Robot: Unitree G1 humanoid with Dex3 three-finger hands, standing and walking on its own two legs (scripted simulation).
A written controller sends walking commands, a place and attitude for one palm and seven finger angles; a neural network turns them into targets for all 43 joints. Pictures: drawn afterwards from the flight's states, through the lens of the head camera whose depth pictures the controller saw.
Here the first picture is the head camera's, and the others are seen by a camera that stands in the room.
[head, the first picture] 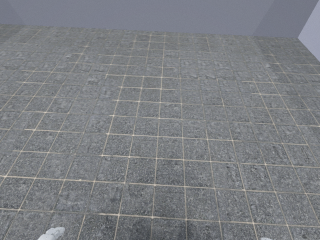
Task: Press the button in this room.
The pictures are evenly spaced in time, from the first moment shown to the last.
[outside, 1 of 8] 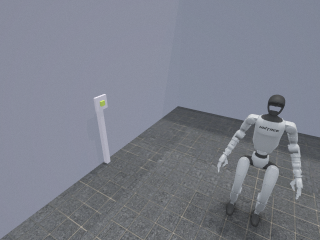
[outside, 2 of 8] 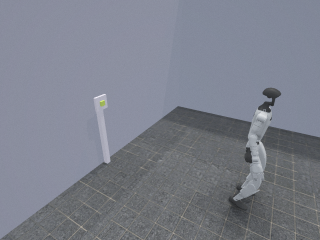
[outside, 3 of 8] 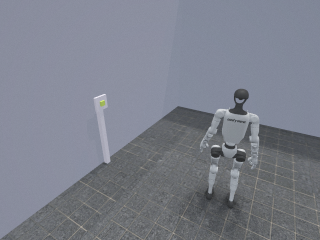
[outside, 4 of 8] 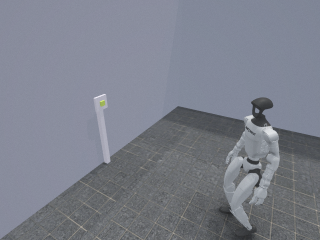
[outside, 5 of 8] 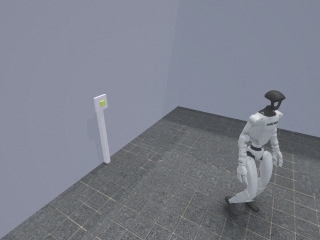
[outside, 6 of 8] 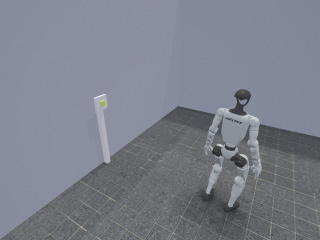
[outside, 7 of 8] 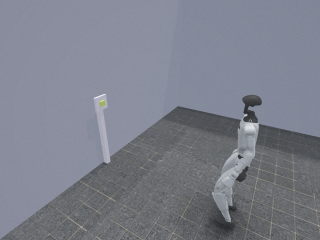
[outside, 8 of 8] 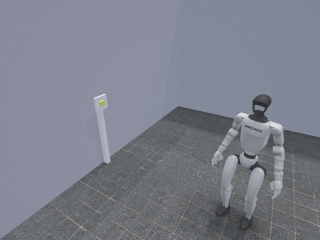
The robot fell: no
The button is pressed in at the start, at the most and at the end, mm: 0 0 0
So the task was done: no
